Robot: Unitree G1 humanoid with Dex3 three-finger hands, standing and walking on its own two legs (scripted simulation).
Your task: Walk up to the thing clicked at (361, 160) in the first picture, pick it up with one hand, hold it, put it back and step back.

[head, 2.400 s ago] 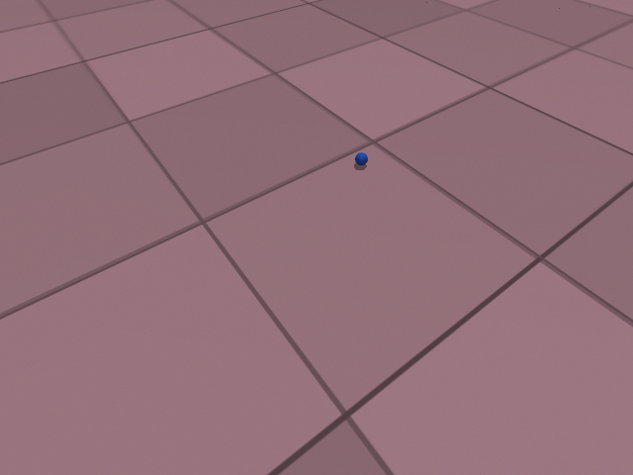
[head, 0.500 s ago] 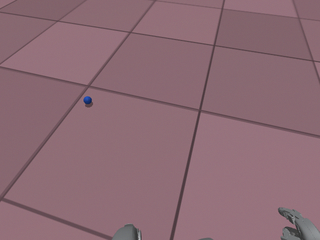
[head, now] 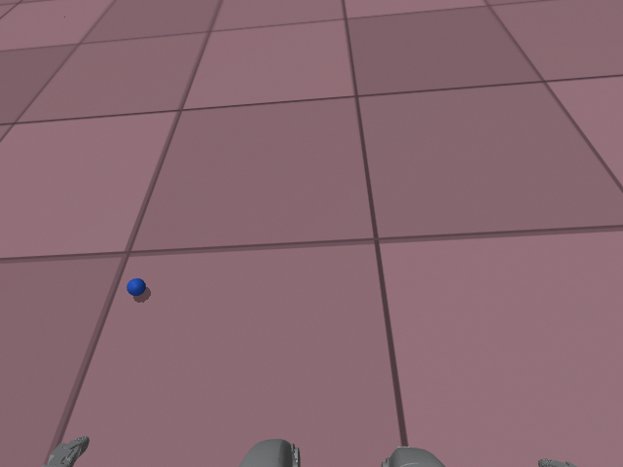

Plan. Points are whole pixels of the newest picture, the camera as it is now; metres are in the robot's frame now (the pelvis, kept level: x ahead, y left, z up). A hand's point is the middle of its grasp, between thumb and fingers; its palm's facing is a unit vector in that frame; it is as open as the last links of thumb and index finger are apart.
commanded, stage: walk up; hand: left
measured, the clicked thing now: (136, 287) +0.86 +0.69 -0.71
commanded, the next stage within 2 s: none
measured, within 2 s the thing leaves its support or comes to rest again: neither
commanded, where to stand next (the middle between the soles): +0.43 +0.81 m, yaw -46 degrees
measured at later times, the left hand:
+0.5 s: hand (15, 377) +0.32 +0.50 -0.12, palm faces -0.31 -0.76 -0.57, open 7.4 cm
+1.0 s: hand out of the picture +0.47 +0.75 -0.14, palm faces -0.35 -0.68 -0.65, open 7.4 cm
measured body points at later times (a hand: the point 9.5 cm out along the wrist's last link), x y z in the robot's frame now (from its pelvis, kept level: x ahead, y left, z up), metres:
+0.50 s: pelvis +0.16 +0.23 +0.00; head +0.20 +0.18 +0.44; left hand +0.33 +0.54 -0.08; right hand +0.12 -0.11 -0.12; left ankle +0.17 +0.29 -0.71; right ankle +0.22 +0.13 -0.70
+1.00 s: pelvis +0.26 +0.47 -0.03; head +0.29 +0.43 +0.42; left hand +0.49 +0.78 -0.10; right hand +0.20 +0.11 -0.13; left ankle +0.32 +0.56 -0.71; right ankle +0.23 +0.25 -0.66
